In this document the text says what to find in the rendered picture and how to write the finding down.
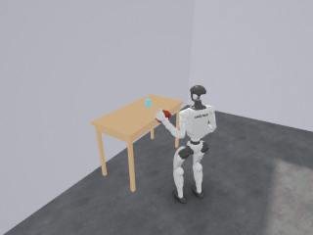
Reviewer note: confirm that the robot left forearm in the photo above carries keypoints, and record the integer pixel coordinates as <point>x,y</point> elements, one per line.
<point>174,131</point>

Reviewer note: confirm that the robot left foot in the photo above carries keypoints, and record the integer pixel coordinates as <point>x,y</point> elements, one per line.
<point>181,200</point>

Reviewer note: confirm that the robot right shin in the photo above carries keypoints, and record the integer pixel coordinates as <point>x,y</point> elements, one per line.
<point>198,179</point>

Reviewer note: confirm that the sponge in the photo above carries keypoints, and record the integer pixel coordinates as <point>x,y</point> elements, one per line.
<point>167,115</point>

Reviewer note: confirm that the robot left hand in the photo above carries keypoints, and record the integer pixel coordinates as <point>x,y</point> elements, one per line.
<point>160,115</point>

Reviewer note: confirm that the left robot upper arm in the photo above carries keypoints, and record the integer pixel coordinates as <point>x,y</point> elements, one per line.
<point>183,116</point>

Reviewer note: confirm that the robot right forearm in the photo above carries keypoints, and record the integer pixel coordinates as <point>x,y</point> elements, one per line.
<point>208,131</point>

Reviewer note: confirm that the right robot upper arm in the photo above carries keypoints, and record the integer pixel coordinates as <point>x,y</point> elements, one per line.
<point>211,118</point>

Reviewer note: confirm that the table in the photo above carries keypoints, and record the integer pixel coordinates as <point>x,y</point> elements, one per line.
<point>131,122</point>

